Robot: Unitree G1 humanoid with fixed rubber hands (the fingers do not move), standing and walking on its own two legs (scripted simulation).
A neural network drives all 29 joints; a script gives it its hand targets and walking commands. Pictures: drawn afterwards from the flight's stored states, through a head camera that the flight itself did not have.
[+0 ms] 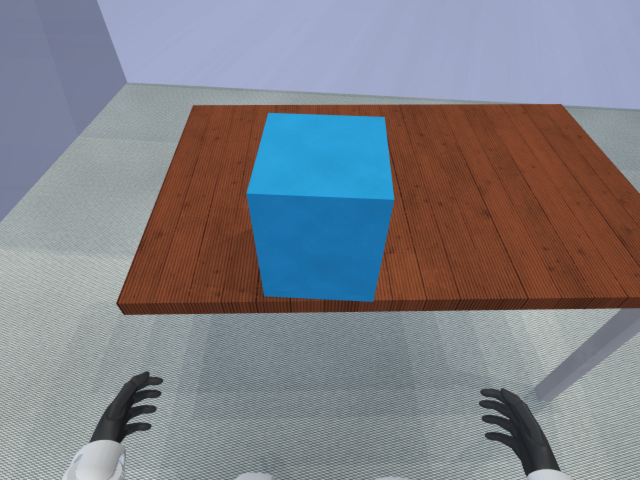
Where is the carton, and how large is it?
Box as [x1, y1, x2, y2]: [246, 113, 393, 301]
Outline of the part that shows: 268,113 246,193 264,295 372,301 393,203 393,192 384,117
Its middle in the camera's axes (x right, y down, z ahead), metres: +0.01 -0.05 +0.68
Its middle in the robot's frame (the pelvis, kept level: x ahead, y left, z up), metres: +0.54 +0.01 +0.00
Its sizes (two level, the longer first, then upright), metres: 0.210 0.200 0.250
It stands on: a table, 0.63 m high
